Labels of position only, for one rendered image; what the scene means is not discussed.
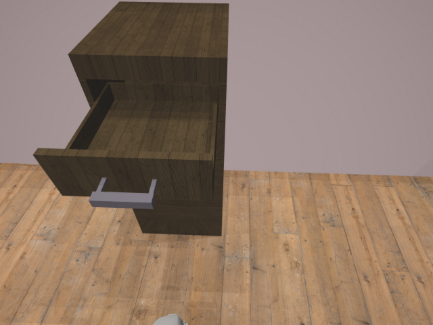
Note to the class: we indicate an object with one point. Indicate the cabinet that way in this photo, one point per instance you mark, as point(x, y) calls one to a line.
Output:
point(161, 42)

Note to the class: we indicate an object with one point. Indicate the handle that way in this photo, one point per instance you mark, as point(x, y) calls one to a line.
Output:
point(123, 199)

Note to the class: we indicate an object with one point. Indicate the drawer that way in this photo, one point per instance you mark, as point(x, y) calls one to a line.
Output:
point(137, 132)

